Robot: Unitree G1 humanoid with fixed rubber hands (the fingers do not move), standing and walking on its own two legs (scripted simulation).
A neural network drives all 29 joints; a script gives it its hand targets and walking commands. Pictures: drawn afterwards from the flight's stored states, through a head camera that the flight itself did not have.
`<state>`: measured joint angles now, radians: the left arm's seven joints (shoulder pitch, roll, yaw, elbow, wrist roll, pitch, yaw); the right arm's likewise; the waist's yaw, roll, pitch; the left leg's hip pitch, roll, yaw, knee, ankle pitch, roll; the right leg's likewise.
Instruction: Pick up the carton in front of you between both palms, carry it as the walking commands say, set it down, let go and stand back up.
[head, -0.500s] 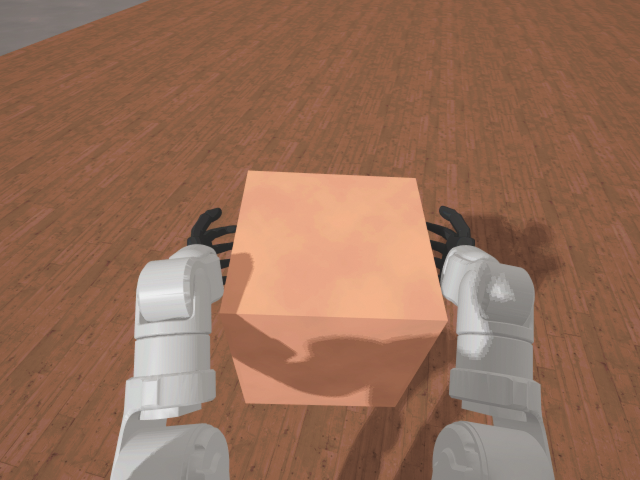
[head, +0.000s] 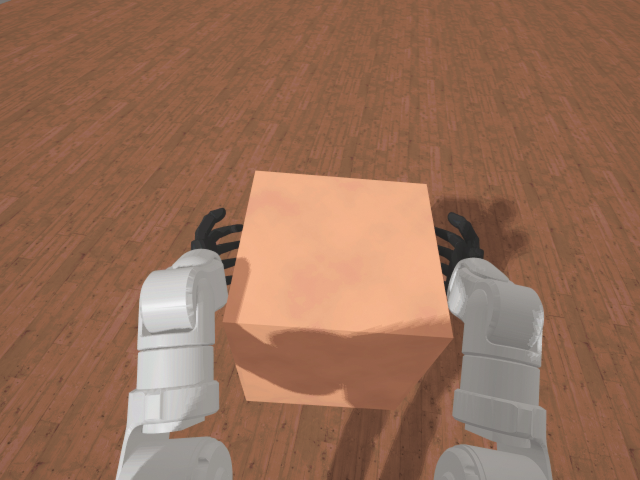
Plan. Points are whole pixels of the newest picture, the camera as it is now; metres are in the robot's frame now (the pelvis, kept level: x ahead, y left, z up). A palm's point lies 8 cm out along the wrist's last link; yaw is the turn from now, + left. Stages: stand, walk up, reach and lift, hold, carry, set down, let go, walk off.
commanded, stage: carry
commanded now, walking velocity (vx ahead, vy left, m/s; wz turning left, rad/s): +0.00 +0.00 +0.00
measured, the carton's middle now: (330, 299) +0.33 -0.01 +0.06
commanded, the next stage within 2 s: none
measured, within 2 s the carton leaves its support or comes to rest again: neither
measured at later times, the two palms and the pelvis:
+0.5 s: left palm (150, 254) +0.33 +0.21 +0.13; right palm (406, 267) +0.33 -0.09 +0.13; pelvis +0.01 +0.07 +0.00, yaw -1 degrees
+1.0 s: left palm (118, 186) +0.47 +0.30 +0.11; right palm (326, 209) +0.45 +0.00 +0.11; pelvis +0.13 +0.17 -0.03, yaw -1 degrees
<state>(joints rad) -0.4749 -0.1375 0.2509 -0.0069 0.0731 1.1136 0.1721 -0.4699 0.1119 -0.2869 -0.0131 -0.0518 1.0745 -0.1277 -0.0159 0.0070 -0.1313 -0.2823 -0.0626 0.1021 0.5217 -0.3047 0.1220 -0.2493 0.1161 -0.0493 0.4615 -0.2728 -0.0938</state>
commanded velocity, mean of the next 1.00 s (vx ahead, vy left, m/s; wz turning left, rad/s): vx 0.36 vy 0.00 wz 0.00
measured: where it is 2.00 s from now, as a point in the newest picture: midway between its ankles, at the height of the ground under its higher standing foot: (255, 340)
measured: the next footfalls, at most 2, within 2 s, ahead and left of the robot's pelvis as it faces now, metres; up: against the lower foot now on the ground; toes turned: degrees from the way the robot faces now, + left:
right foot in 0.66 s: +0.06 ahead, -0.09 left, +0.00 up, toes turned -6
left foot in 0.86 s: +0.18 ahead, +0.29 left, +0.00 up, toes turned +1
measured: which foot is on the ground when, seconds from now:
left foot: down 0.00-0.64, up 0.66-0.84, down 0.86-1.00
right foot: down 0.00-0.38, up 0.40-0.64, down 0.66-0.84, up 0.86-1.00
